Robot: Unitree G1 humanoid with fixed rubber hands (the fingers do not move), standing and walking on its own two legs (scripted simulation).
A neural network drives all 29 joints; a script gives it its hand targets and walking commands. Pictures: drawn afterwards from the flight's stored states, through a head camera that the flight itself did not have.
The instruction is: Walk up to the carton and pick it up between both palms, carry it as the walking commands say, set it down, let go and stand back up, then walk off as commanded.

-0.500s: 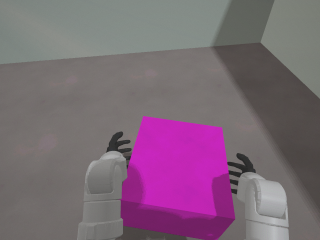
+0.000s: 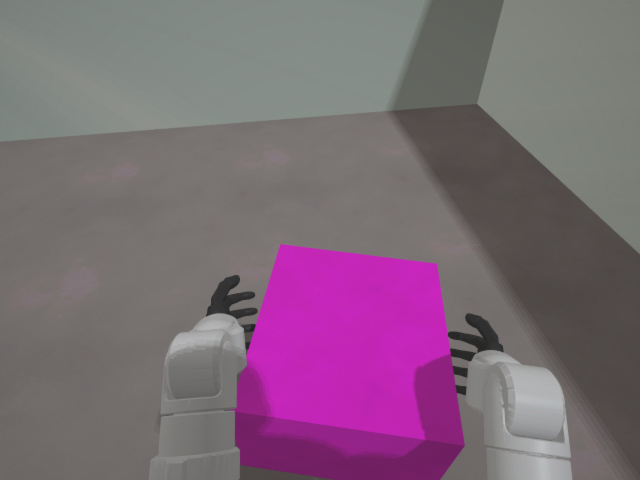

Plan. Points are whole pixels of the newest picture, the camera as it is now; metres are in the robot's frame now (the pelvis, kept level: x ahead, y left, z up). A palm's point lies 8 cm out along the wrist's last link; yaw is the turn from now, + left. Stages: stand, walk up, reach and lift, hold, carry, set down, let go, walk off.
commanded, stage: carry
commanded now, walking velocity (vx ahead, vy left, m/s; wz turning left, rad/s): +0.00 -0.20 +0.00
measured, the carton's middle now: (346, 356) +0.30 -0.01 -0.01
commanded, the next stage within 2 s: none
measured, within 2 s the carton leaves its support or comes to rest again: neither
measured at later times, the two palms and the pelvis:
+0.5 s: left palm (270, 424) +0.17 +0.08 +0.08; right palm (588, 474) +0.14 -0.23 +0.05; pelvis -0.11 -0.07 +0.00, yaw -1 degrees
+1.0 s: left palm out of the picture +0.11 +0.08 +0.08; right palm out of the picture +0.09 -0.23 +0.05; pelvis -0.18 -0.08 +0.00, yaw -2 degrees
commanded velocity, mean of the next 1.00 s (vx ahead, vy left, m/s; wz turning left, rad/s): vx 0.00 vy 0.00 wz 0.00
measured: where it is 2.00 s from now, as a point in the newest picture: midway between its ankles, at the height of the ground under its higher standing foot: outside the picture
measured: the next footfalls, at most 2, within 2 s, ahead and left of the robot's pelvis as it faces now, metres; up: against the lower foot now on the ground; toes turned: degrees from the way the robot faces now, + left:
right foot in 0.16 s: +0.02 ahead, -0.18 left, +0.00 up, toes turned -4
left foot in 0.62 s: -0.03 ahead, +0.06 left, +0.00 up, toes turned -15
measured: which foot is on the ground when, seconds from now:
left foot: down 0.00-0.50, up 0.52-0.60, down 0.62-1.00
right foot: up 0.00-0.14, down 0.16-0.68, up 0.70-0.88, down 0.90-1.00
